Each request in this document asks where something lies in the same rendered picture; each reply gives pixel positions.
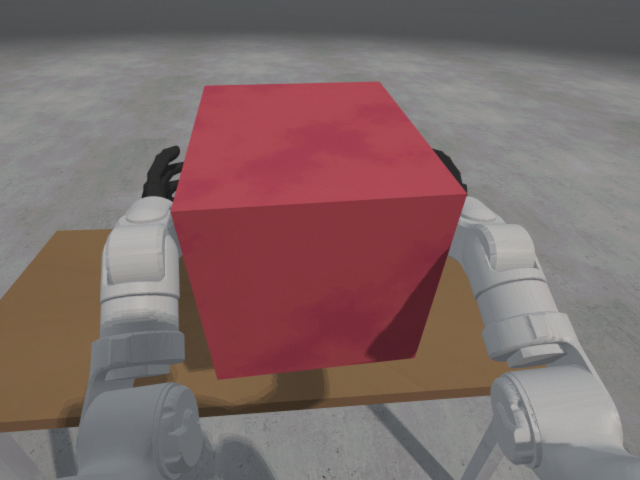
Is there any right robot hand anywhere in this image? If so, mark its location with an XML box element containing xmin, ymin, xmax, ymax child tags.
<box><xmin>432</xmin><ymin>148</ymin><xmax>467</xmax><ymax>193</ymax></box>

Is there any robot left upper arm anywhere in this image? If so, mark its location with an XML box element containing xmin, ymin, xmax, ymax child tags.
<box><xmin>53</xmin><ymin>382</ymin><xmax>203</xmax><ymax>480</ymax></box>

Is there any robot right upper arm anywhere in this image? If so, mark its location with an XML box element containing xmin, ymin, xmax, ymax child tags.
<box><xmin>490</xmin><ymin>364</ymin><xmax>640</xmax><ymax>480</ymax></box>

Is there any carton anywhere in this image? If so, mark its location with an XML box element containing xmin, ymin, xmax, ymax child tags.
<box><xmin>170</xmin><ymin>82</ymin><xmax>467</xmax><ymax>380</ymax></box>

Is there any table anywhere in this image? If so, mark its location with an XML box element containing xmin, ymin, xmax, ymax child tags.
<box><xmin>0</xmin><ymin>229</ymin><xmax>547</xmax><ymax>480</ymax></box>

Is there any left robot forearm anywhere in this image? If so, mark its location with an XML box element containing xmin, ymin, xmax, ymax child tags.
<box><xmin>75</xmin><ymin>196</ymin><xmax>185</xmax><ymax>470</ymax></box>

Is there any left robot hand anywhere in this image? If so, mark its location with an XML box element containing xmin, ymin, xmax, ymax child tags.
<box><xmin>141</xmin><ymin>146</ymin><xmax>184</xmax><ymax>202</ymax></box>

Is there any right robot forearm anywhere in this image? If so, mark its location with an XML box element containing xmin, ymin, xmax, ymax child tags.
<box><xmin>448</xmin><ymin>196</ymin><xmax>623</xmax><ymax>445</ymax></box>

